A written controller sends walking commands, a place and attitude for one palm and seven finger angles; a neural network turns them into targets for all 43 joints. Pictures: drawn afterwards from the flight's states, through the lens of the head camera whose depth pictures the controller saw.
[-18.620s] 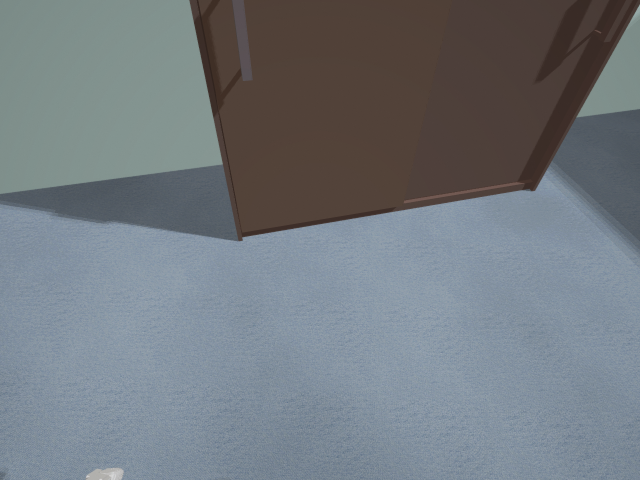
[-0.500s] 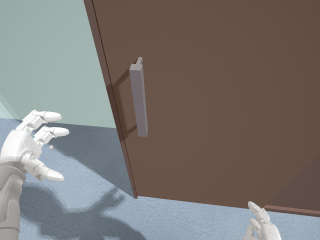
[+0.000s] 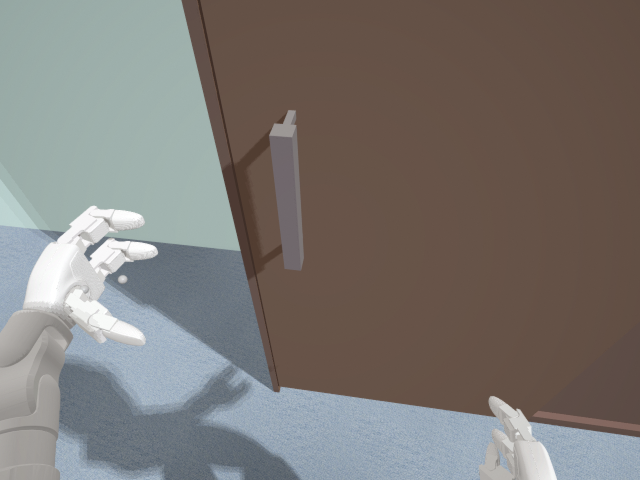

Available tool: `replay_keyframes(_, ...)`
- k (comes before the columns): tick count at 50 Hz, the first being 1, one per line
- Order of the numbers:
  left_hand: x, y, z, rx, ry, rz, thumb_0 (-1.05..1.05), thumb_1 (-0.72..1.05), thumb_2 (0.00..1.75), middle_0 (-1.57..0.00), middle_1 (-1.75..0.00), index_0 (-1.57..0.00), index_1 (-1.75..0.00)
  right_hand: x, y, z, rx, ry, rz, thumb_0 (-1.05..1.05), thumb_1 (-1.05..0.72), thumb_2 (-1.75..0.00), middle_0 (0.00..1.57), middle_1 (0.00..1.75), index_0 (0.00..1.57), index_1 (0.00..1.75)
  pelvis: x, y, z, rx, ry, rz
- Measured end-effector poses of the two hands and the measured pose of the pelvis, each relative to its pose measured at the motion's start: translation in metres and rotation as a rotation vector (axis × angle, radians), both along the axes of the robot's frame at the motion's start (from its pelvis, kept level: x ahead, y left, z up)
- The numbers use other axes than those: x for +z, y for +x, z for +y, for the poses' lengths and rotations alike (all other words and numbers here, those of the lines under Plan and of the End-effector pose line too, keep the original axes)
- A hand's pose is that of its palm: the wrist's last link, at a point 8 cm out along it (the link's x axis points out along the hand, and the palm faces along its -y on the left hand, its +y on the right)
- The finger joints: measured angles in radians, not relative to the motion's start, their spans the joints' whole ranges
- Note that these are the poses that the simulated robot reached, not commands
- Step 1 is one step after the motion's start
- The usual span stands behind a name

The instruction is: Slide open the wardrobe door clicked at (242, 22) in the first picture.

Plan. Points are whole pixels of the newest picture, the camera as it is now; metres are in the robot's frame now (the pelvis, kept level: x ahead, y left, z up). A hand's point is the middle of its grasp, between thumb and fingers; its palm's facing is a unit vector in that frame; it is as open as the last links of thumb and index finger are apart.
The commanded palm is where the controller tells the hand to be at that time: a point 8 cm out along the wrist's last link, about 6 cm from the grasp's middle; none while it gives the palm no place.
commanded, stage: move the hooked fingers beside the handle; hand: left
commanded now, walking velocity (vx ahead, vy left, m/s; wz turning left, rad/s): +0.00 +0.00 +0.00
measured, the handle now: (292, 197) +0.48 +0.09 +0.10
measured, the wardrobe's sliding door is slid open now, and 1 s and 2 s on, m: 0.00 0.00 0.00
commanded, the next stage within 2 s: none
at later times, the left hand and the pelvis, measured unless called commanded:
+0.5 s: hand (166, 257) +0.33 +0.22 +0.12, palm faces +0.00 -1.00 -0.03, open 14.0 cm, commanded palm +0.31 +0.27 +0.12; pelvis +0.00 +0.00 +0.00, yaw -1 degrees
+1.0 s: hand (204, 227) +0.39 +0.20 +0.12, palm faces -0.02 -1.00 -0.02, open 14.0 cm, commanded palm +0.37 +0.24 +0.11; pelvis +0.01 -0.01 +0.00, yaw -1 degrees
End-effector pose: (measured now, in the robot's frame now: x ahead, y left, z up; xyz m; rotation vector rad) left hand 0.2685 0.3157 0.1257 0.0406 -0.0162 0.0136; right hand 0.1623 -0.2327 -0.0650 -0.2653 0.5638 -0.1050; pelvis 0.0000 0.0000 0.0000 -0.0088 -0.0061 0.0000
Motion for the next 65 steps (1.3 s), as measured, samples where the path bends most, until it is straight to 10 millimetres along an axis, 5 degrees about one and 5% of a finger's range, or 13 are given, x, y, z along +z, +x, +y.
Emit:
replay_keyframes(22,-0.002,0.032,-0.032,-0.012,-0.011,-0.003,-0.02,-0.50,0.30,-0.30,-1.20,-0.30,-1.20,-0.010,-0.019,-0.015,-0.061,0.005,0.067,0.02,-0.90,-0.90,0.20,0.30,0.20,0.30,0.001,0.004,-0.003,-0.013,0.009,0.022)
replay_keyframes(65,-0.011,0.132,-0.087,-0.054,-0.031,0.022,-0.02,-0.50,0.30,-0.30,-1.20,-0.30,-1.20,-0.032,-0.071,-0.024,-0.152,0.018,0.289,0.01,-0.90,-0.90,0.20,0.30,0.20,0.30,-0.003,0.006,-0.001,-0.030,0.013,0.099)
